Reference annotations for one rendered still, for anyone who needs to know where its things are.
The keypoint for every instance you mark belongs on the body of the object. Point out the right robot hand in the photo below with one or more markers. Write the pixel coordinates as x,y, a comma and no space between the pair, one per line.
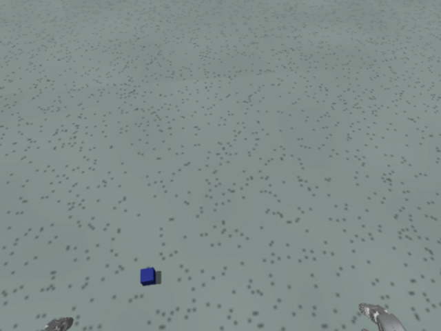
379,315

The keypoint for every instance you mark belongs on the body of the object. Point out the cube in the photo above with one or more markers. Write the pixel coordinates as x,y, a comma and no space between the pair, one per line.
148,276

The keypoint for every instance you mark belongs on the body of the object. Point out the left robot hand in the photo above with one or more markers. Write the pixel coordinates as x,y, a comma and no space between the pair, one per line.
62,324

